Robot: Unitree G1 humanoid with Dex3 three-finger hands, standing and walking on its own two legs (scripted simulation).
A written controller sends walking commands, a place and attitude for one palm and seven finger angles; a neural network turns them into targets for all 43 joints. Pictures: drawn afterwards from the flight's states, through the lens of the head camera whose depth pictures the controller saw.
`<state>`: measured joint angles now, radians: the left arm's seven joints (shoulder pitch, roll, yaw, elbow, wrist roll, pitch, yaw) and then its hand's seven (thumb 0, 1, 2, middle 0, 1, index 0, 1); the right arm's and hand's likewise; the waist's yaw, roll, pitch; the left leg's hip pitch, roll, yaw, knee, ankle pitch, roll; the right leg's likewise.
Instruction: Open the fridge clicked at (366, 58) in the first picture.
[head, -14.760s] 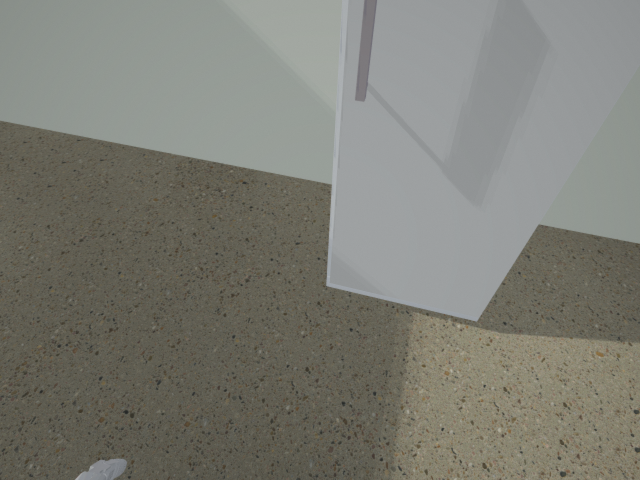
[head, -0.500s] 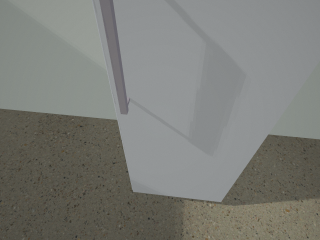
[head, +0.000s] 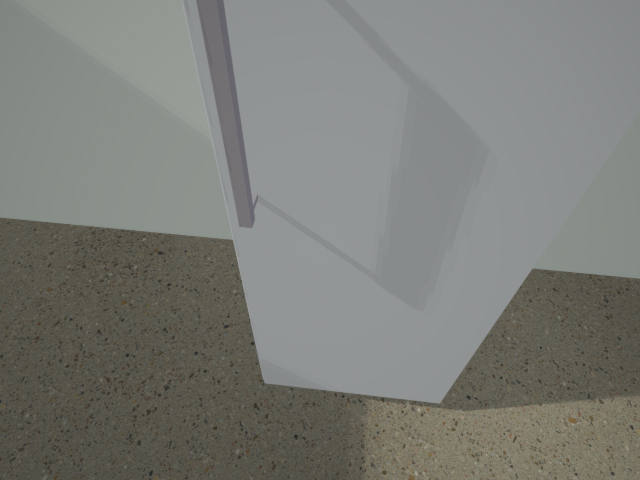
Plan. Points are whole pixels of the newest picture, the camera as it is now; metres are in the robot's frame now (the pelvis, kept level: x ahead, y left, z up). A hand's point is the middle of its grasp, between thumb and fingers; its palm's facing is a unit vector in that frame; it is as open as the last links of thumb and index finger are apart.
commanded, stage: look again from close up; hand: left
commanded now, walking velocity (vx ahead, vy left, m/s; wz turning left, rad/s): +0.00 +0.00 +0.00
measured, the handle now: (231, 91) +0.48 +0.14 +0.26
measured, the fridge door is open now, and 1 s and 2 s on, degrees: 0 0 0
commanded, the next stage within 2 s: raise the hand to about handle height in 0.30 s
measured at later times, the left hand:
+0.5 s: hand (130, 476) +0.14 +0.25 -0.09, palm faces +0.25 -0.94 -0.24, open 7.4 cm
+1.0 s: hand (111, 421) +0.18 +0.25 +0.02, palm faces -0.03 -1.00 -0.08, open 9.6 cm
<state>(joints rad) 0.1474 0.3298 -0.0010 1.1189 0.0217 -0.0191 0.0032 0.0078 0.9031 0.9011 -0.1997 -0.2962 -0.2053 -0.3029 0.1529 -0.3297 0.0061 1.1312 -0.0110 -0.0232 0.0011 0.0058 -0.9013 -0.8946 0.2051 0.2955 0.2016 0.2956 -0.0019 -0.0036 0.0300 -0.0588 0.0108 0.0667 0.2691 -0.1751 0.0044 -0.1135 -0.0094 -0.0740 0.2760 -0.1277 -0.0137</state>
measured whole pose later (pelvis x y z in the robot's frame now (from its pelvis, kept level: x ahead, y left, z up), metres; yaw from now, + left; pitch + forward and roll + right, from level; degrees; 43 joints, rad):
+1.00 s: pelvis -0.02 +0.00 -0.06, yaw +3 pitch +5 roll -2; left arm 0.28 0.36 0.34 0.06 -0.36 -0.28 -0.51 0.01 0.40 0.69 -0.23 -0.62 -0.24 -0.63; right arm 0.22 -0.26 0.03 0.59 0.05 -0.32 -0.08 0.01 -0.90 -0.89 0.21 0.30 0.20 0.30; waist 0.04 0.02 -0.04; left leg -0.56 0.04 -0.01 0.92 -0.45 0.00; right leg -0.56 -0.02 -0.14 0.84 -0.37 -0.03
